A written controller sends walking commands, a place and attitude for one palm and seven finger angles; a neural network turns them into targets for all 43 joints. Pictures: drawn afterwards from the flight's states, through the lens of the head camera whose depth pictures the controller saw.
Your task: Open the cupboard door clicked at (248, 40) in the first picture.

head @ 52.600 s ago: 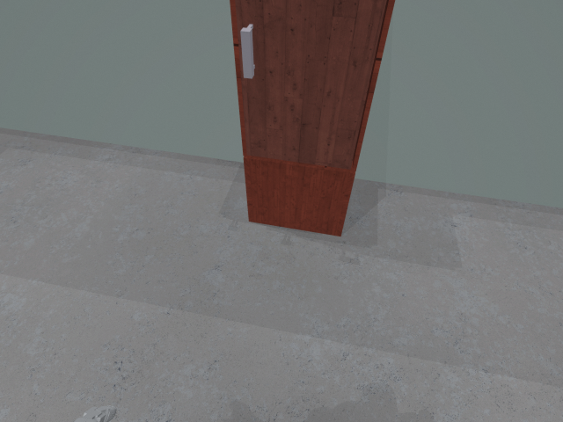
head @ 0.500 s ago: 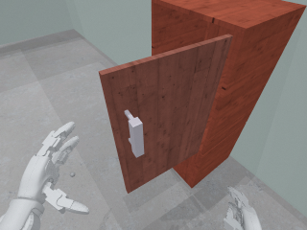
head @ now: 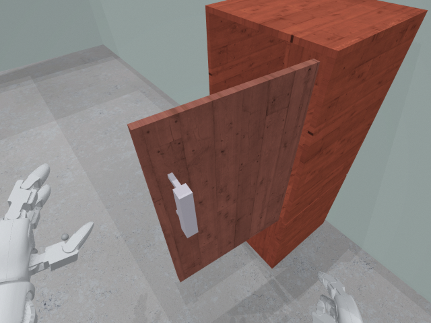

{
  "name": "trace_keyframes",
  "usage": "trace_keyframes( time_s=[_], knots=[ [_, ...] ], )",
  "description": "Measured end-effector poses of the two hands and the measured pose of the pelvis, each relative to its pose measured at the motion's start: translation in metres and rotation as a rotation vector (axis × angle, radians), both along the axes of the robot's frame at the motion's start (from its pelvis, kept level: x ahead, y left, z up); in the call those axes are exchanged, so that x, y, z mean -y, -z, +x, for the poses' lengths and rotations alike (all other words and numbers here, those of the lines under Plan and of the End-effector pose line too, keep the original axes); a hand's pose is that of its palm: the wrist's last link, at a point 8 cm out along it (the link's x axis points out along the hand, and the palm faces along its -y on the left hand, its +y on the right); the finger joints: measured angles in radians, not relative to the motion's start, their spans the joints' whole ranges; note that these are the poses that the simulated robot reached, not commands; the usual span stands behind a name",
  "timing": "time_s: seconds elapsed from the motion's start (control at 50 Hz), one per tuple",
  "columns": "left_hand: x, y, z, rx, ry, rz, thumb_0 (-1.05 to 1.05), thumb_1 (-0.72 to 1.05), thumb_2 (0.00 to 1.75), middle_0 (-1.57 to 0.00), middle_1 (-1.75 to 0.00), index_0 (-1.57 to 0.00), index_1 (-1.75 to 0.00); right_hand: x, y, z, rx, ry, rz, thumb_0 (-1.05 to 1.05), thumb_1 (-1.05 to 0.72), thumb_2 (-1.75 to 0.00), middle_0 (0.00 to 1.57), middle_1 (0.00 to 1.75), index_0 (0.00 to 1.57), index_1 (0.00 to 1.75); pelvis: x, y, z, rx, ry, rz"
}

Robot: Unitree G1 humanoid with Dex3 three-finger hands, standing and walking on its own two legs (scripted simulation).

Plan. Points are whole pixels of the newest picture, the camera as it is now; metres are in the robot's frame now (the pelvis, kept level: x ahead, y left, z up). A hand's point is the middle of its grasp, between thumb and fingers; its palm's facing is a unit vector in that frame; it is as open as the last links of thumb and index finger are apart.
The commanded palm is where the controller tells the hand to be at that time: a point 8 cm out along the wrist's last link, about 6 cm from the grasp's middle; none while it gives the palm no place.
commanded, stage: draw the hand back to the body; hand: left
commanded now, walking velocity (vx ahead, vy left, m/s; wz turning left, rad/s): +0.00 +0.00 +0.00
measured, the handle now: (181, 204) +0.32 +0.11 +0.06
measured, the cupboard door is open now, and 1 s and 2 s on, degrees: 84 84 84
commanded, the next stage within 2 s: step back with the hand held close in 0.54 s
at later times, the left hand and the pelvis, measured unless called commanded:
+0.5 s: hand (70, 230) +0.20 +0.24 +0.14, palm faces +0.44 -0.81 -0.39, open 7.5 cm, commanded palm +0.15 +0.28 +0.17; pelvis +0.01 -0.02 +0.00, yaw +0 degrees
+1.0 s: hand (59, 240) +0.18 +0.25 +0.14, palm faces +0.30 -0.81 -0.51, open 7.4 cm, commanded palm +0.12 +0.30 +0.17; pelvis -0.03 +0.00 +0.00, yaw -2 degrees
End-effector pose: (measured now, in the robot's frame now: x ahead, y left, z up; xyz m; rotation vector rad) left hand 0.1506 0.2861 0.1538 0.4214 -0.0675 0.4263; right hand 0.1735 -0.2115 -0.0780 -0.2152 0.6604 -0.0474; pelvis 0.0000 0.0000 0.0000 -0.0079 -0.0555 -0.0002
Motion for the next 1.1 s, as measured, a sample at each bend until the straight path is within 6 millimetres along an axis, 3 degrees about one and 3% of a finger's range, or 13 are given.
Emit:
trace_keyframes(
  time_s=[0.22, 0.32, 0.48, 0.74, 0.8, 0.92, 1.1],
  knots=[
    [-0.003, -0.017, 0.006, 0.043, -0.037, 0.044, 0.01, 0.69, 0.81, -0.2, -0.3, -0.2, -0.31, 0.017, -0.002, 0.014, -0.009, 0.014, -0.01, 0.01, -0.9, -0.9, 0.2, 0.3, 0.21, 0.3, 0.01, -0.001, 0.009, 0.001, 0.003, 0.002],
    [0.001, -0.014, 0.008, 0.033, -0.044, 0.027, 0.01, 0.81, 0.86, -0.2, -0.3, -0.2, -0.31, 0.022, -0.001, 0.016, -0.016, 0.017, -0.008, 0.01, -0.91, -0.9, 0.2, 0.3, 0.21, 0.3, 0.014, -0.002, 0.01, 0.001, 0.003, 0.004],
    [0.009, -0.006, 0.008, 0.005, -0.027, 0.008, 0.02, 0.87, 0.89, -0.2, -0.3, -0.21, -0.31, 0.028, 0.0, 0.012, -0.031, 0.028, -0.012, 0.01, -0.91, -0.9, 0.2, 0.3, 0.21, 0.3, 0.019, -0.002, 0.009, 0.002, 0.004, 0.004],
    [0.005, -0.025, 0.005, 0.059, -0.015, 0.081, 0.02, 0.89, 0.9, -0.21, -0.3, -0.21, -0.31, 0.027, 0.002, 0.004, -0.039, 0.034, 0.0, 0.01, -0.91, -0.9, 0.2, 0.3, 0.21, 0.3, 0.019, -0.002, 0.002, -0.009, -0.001, -0.007],
    [0.0, -0.029, 0.008, 0.058, 0.003, 0.124, 0.02, 0.89, 0.9, -0.21, -0.3, -0.21, -0.31, 0.029, 0.001, -0.001, -0.058, 0.056, -0.006, 0.01, -0.9, -0.9, 0.2, 0.3, 0.21, 0.3, 0.016, -0.002, -0.003, -0.032, 0.007, -0.012],
    [0.002, -0.014, 0.006, -0.036, 0.078, 0.122, 0.02, 0.89, 0.9, -0.2, -0.3, -0.21, -0.31, 0.035, -0.001, -0.02, -0.08, 0.132, -0.023, 0.01, -0.91, -0.9, 0.2, 0.3, 0.21, 0.3, 0.003, -0.002, -0.016, -0.058, 0.031, -0.009],
    [-0.015, -0.022, -0.027, 0.029, 0.117, 0.169, 0.02, 0.88, 0.9, -0.21, -0.3, -0.21, -0.31, 0.026, -0.009, -0.064, -0.087, 0.169, -0.065, 0.01, -0.91, -0.9, 0.2, 0.3, 0.2, 0.3, -0.009, 0.002, -0.05, -0.051, 0.035, -0.012]
  ],
)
